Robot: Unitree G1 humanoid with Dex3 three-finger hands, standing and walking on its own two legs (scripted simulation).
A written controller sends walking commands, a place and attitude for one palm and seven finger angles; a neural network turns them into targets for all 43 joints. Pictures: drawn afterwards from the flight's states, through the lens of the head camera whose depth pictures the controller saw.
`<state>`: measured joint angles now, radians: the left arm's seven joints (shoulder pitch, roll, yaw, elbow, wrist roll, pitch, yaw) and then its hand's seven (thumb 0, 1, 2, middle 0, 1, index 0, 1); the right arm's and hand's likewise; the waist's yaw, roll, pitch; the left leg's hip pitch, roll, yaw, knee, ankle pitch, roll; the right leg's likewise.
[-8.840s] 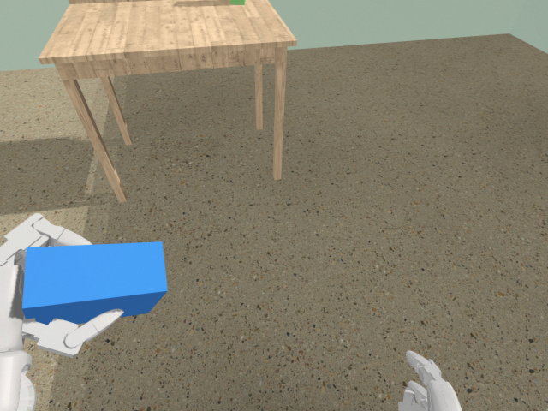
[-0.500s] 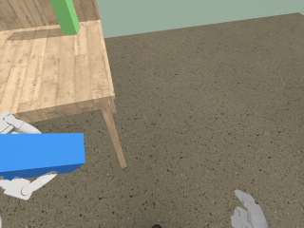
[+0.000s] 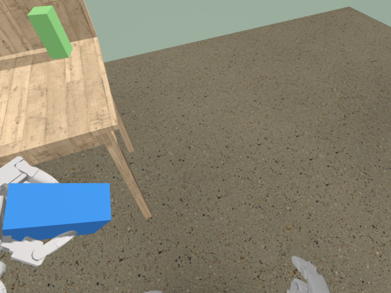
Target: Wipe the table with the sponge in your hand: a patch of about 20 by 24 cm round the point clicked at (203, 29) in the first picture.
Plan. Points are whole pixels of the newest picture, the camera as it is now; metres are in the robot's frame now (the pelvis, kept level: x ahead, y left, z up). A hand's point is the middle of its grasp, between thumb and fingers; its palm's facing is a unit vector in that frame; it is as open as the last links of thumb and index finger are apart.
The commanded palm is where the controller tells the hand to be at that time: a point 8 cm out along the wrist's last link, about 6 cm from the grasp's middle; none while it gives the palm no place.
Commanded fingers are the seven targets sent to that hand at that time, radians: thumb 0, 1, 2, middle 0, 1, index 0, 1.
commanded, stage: take the last steps up to it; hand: left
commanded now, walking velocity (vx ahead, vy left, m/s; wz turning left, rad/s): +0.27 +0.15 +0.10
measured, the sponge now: (73, 211) +0.23 +0.19 +0.13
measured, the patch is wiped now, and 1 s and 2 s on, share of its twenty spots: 0.00 0.00 0.00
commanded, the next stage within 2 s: come to a stop and stand still in 1.02 s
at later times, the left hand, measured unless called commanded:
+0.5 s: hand out of the picture +0.20 +0.30 +0.16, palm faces +0.42 -0.76 -0.48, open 10.1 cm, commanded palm +0.16 +0.33 +0.17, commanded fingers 0.00 0.10 1.30 -1.20 -1.60 -1.20 -1.60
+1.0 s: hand out of the picture +0.32 +0.36 +0.16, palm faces +0.40 -0.77 -0.49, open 10.1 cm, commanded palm +0.25 +0.39 +0.17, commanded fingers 0.00 0.10 1.30 -1.20 -1.60 -1.20 -1.60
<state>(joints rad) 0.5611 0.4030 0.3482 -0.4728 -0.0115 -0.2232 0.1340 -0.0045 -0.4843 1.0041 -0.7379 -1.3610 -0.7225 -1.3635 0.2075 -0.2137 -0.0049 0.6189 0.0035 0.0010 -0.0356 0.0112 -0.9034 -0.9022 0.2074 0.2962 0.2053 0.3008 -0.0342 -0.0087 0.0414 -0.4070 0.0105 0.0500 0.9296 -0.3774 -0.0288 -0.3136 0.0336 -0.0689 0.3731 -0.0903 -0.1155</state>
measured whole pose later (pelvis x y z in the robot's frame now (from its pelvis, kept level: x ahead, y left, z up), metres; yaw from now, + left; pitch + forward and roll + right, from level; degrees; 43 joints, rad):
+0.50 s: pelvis +0.00 +0.05 -0.01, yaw +2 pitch +0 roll +1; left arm 0.49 0.38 0.35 -0.41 0.00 -0.23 0.14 0.00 -0.48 1.00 -0.74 -1.36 -0.72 -1.36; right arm 0.24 -0.16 -0.01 0.62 0.01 -0.09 -0.04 0.01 -0.90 -0.90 0.20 0.30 0.20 0.30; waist 0.01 0.02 -0.01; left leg -0.15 0.04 0.09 0.47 -0.32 -0.01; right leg -0.44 -0.06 -0.13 0.86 -0.42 0.02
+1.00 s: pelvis +0.10 +0.11 -0.02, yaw +1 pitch +1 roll +1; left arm 0.46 0.42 0.41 -0.52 0.00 -0.25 0.16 0.00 -0.48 1.00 -0.74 -1.36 -0.72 -1.36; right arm 0.17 -0.20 -0.07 0.61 0.01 -0.09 -0.05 0.01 -0.91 -0.90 0.20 0.30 0.20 0.30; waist 0.00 -0.03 0.10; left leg -0.29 0.07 0.16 0.59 -0.30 0.00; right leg -0.39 -0.09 -0.08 0.96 -0.55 0.03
